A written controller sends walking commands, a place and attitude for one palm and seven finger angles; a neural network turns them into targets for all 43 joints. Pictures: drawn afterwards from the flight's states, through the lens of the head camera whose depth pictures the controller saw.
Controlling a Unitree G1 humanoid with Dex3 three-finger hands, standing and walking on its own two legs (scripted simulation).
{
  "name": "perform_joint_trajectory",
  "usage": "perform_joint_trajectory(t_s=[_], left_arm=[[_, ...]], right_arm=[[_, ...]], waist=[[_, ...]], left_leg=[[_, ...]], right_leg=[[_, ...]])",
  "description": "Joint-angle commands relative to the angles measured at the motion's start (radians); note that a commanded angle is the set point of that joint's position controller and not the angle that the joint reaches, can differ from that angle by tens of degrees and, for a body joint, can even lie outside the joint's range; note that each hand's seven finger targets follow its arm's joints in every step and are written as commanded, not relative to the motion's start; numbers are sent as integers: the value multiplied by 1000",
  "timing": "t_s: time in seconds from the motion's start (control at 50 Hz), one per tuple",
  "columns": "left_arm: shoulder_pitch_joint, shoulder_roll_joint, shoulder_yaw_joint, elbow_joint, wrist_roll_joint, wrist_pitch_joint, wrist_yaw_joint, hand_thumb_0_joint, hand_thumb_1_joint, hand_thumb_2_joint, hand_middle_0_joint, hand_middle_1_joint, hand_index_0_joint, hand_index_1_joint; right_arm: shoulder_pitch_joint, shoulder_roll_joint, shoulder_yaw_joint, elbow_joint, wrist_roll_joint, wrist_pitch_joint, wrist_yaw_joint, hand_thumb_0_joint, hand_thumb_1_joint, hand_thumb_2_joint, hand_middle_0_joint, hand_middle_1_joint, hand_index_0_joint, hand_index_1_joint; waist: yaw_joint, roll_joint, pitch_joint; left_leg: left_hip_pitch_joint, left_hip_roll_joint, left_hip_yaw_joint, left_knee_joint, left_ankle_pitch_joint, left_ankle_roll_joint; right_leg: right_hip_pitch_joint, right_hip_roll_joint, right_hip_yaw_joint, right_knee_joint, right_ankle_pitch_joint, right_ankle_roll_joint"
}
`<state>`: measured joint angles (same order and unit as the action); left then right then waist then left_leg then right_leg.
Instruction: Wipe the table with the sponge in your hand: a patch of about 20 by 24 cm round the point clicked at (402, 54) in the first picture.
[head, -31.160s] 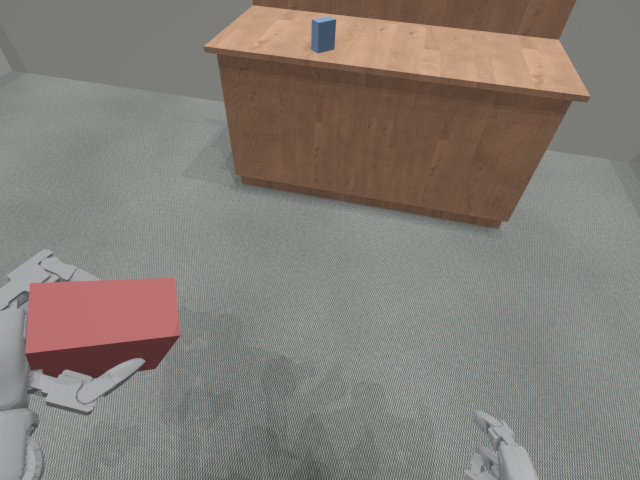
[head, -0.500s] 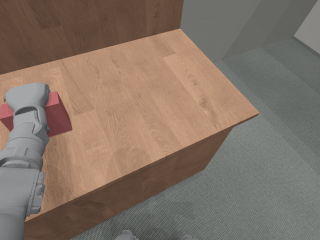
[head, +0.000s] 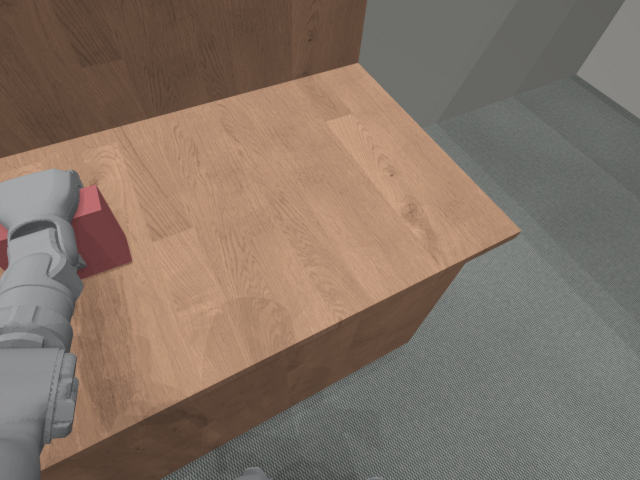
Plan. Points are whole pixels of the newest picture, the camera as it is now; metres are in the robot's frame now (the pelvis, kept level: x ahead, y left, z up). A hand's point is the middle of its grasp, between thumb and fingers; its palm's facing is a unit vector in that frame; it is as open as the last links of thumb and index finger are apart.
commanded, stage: slide back across to the first lane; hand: left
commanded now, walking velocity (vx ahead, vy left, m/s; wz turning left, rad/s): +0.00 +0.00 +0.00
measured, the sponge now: (69, 248) +0.42 +0.34 +0.00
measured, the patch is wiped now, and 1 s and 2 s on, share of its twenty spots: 1.00 1.00 1.00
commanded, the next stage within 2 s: wipe back along the first lane in 0.34 s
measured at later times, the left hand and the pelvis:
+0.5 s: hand (5, 251) +0.40 +0.39 +0.03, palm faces -0.16 -0.02 -0.99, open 9.8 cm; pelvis +0.01 +0.00 +0.00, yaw +1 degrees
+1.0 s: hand (8, 278) +0.36 +0.37 +0.03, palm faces -0.11 -0.01 -0.99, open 9.8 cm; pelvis +0.01 +0.00 +0.01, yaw +1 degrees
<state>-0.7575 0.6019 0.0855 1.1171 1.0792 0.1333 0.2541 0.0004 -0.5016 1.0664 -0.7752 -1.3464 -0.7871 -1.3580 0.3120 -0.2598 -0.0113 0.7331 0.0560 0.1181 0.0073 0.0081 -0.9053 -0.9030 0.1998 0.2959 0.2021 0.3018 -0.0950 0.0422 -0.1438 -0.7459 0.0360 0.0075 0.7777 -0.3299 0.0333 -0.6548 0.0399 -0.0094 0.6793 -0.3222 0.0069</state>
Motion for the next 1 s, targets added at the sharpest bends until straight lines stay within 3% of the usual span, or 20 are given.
perform_joint_trajectory(t_s=[0.0,0.08,0.12,0.18,0.24,0.28,0.32,0.34,0.42,0.48,0.54,0.58,0.62,0.64,0.76,0.8,0.82,0.88,0.92,0.98], left_arm=[[-224,338,35,-118,32,32,8,0,100,1300,-1200,-1600,-1200,-1600],[-204,352,50,-134,29,2,-8,0,100,1300,-1200,-1600,-1200,-1600],[-199,372,72,-161,28,-18,-14,0,100,1300,-1200,-1600,-1200,-1600],[-195,364,55,-151,42,-37,-18,0,100,1300,-1200,-1600,-1200,-1600],[-200,374,59,-181,35,-63,-25,0,100,1300,-1200,-1600,-1200,-1600],[-181,403,85,-170,40,-73,-26,0,100,1300,-1200,-1600,-1200,-1600],[-185,451,128,-189,32,-89,-30,0,100,1300,-1200,-1600,-1200,-1600],[-185,431,101,-186,33,-93,-33,0,100,1300,-1200,-1600,-1200,-1600],[-181,446,120,-197,42,-112,-35,0,100,1300,-1200,-1600,-1200,-1600],[-77,381,95,-187,25,-123,-39,0,100,1300,-1200,-1600,-1200,-1600],[-37,330,75,-240,8,-135,-38,0,100,1300,-1200,-1600,-1200,-1600],[18,294,62,-261,-6,-124,-30,0,100,1300,-1200,-1600,-1200,-1600],[43,296,85,-285,-25,-114,-25,0,100,1300,-1200,-1600,-1200,-1600],[56,272,59,-279,-30,-106,-23,0,100,1300,-1200,-1600,-1200,-1600],[80,258,39,-258,-10,-69,-29,0,100,1300,-1200,-1600,-1200,-1600],[96,223,13,-259,-11,-65,-33,0,100,1300,-1200,-1600,-1200,-1600],[111,242,46,-268,-19,-71,-36,0,100,1300,-1200,-1600,-1200,-1600],[164,205,20,-262,-20,-67,-37,0,100,1300,-1200,-1600,-1200,-1600],[188,209,42,-303,-29,-71,-36,0,100,1300,-1200,-1600,-1200,-1600],[262,153,9,-334,-47,-53,-30,0,100,1300,-1200,-1600,-1200,-1600]], right_arm=[[46,-185,-58,-81,1,-22,-5,0,-900,-900,200,300,200,300],[44,-190,-65,-74,3,-20,-11,0,-900,-900,200,300,200,300],[36,-193,-65,-69,2,-19,-12,0,-900,-900,200,300,200,300],[44,-194,-69,-67,2,-18,-15,0,-900,-900,200,300,200,300],[40,-194,-70,-70,2,-17,-18,0,-900,-900,200,300,200,300],[44,-198,-71,-67,0,-13,-17,0,-900,-900,200,300,200,300],[34,-203,-69,-63,1,-7,-18,0,-900,-900,200,300,200,300],[39,-202,-69,-68,0,-7,-18,0,-900,-900,200,300,200,300],[38,-204,-73,-63,0,-3,-17,0,-900,-900,200,300,200,300],[44,-197,-81,-70,1,1,-13,0,-900,-900,200,300,200,300],[32,-190,-86,-74,0,1,-11,0,-900,-900,200,300,200,300],[16,-184,-87,-81,4,3,-8,0,-900,-900,200,300,200,300],[-4,-186,-85,-83,7,4,-8,0,-900,-900,200,300,200,300],[-5,-187,-84,-86,4,4,-8,0,-900,-900,200,300,200,300],[-28,-184,-74,-89,12,5,-10,0,-900,-900,200,300,200,300],[-41,-179,-72,-99,13,3,-10,0,-900,-900,200,300,200,300],[-46,-181,-71,-100,11,2,-12,0,-900,-900,200,300,200,300],[-49,-177,-70,-115,11,3,-10,0,-900,-900,200,300,200,300],[-64,-176,-71,-121,10,0,-10,0,-900,-900,200,300,200,300],[-78,-171,-73,-144,13,0,-7,0,-900,-900,200,300,200,300]], waist=[[53,63,-315],[44,28,-284],[58,66,-294],[41,48,-262],[46,98,-275],[49,59,-288],[63,73,-304],[51,82,-294],[59,93,-311],[59,53,-325],[67,88,-338],[69,67,-322],[79,56,-307],[68,51,-289],[73,21,-219],[74,12,-196],[89,28,-207],[85,-8,-198],[101,15,-224],[99,-17,-201]], left_leg=[[312,-30,-37,-99,282,14],[321,-28,-37,-100,289,18],[340,-30,-41,-106,314,17],[340,-32,-39,-99,307,19],[362,-34,-38,-98,321,18],[350,-36,-35,-91,332,20],[346,-37,-34,-91,356,19],[349,-39,-28,-83,357,22],[361,-38,-34,-80,391,19],[366,-38,-31,-65,416,19],[409,-30,-38,-63,464,17],[404,-30,-36,-71,456,16],[400,-30,-41,-84,453,17],[389,-31,-35,-82,425,21],[354,-38,-39,-121,329,20],[351,-38,-41,-132,296,20],[357,-36,-44,-136,311,20],[346,-37,-41,-128,300,19],[362,-33,-43,-132,332,17],[357,-34,-42,-132,306,17]], right_leg=[[130,37,-27,-79,233,-66],[137,36,-25,-92,245,-65],[143,34,-19,-94,259,-72],[126,36,-23,-98,252,-70],[124,36,-21,-97,254,-74],[146,35,-18,-96,284,-73],[169,31,-8,-93,319,-76],[164,34,-13,-90,325,-73],[155,33,-11,-85,343,-77],[171,36,-17,-83,374,-73],[160,39,-23,-75,377,-77],[169,39,-28,-84,368,-74],[181,36,-23,-92,370,-77],[182,37,-27,-92,358,-74],[180,30,-31,-115,282,-76],[171,30,-33,-122,247,-76],[182,29,-26,-123,257,-81],[183,30,-33,-118,253,-78],[197,28,-25,-116,279,-82],[197,30,-37,-118,253,-76]])
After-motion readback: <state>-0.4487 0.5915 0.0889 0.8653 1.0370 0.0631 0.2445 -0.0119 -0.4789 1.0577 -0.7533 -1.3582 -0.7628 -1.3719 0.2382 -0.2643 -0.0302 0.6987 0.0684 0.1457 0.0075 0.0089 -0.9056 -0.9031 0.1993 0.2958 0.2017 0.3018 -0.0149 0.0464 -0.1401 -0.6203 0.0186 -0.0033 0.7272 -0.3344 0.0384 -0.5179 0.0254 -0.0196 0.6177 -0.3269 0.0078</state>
